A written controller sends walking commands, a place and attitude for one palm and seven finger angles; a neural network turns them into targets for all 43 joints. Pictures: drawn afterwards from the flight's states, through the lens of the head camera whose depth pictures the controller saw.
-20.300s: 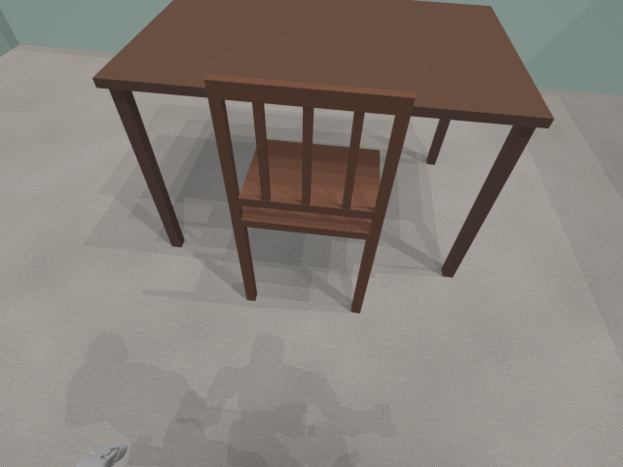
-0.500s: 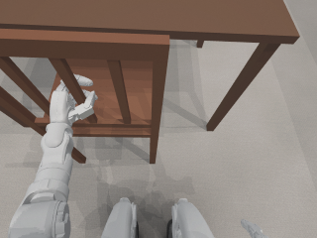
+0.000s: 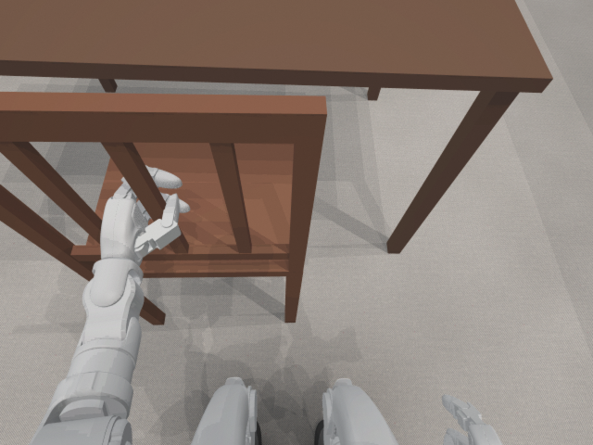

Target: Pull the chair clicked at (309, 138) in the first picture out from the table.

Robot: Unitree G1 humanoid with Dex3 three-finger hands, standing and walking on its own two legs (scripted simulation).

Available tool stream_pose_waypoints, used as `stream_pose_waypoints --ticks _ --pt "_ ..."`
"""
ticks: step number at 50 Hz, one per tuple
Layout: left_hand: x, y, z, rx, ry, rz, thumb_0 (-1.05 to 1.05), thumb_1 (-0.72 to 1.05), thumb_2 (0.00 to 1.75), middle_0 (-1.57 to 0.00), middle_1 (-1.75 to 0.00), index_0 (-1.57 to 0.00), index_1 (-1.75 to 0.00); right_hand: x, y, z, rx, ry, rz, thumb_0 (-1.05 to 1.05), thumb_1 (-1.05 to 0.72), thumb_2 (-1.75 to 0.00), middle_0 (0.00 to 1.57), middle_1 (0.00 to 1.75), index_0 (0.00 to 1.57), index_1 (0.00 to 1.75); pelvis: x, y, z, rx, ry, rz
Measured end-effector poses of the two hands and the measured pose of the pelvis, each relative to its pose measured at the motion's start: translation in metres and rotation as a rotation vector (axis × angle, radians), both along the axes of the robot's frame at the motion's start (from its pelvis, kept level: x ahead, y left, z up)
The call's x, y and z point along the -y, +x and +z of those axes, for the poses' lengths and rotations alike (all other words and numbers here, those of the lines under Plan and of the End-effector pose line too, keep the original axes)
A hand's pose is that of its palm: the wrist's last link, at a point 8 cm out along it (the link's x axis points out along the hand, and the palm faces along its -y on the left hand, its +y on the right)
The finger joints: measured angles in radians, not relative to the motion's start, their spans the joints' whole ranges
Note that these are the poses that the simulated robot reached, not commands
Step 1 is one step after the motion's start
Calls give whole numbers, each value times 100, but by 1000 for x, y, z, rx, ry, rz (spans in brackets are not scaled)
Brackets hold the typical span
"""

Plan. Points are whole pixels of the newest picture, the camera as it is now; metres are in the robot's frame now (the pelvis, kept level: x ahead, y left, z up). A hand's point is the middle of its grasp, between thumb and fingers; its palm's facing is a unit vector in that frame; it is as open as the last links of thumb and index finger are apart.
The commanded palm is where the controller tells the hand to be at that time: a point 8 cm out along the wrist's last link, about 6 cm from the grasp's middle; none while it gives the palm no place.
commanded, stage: hook a spindle and tug to test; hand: left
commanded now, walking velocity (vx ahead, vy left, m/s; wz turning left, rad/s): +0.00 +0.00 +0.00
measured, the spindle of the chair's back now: (156, 206) +0.43 +0.19 +0.02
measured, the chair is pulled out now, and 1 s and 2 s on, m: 0.03 0.13 0.14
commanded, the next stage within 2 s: step backward, pulling the chair out in 0.12 s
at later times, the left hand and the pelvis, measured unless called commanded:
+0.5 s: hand (172, 239) +0.37 +0.16 +0.03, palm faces +0.14 -0.98 -0.12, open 5.2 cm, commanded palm +0.35 +0.21 +0.03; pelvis +0.00 +0.00 +0.08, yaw +1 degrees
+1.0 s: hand (193, 291) +0.30 +0.12 +0.03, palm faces +0.01 -0.99 -0.16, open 5.2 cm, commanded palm +0.29 +0.18 +0.04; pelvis -0.04 +0.00 +0.10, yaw -2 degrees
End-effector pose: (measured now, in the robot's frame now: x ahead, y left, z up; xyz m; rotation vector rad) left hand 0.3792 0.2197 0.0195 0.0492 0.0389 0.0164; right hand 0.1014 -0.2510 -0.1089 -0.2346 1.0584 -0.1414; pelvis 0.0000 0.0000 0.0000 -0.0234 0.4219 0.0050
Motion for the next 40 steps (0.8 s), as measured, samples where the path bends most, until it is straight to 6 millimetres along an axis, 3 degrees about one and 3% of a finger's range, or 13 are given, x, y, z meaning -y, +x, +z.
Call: stream_pose_waypoints --ticks 13,15,19,24,32,40 --pt "0 -22 2 -11 33 11 1 74 82 -49 -145 -42 -145 -1 8 2 36 -3 9 1 -90 -90 20 30 20 30 0 -7 1 40 2 8" --pt "0 -24 9 -98 98 38 0 72 81 -49 -145 -43 -145 -4 7 11 9 -3 -32 1 -90 -90 20 30 20 30 0 -8 14 101 8 9" --pt "3 -33 19 -281 67 133 1 72 79 -38 -128 -45 -145 -10 1 42 -28 -2 -82 1 -90 -90 20 30 20 30 -3 -2 49 146 12 5" --pt "10 -35 25 -370 39 159 3 73 77 -34 -114 -47 -145 -5 -8 72 -82 -51 -89 1 -90 -90 20 30 20 30 -3 5 76 173 9 7" --pt "19 -34 29 -438 85 77 3 72 75 -35 -112 -49 -145 14 -31 94 -118 -117 -160 1 -90 -90 20 30 20 30 -10 -5 92 215 -13 -4" --pt "33 -60 31 -463 106 20 2 71 74 -33 -116 -49 -145 6 -57 97 -131 -87 -216 1 -90 -90 20 30 20 30 -14 -19 100 251 -10 -34"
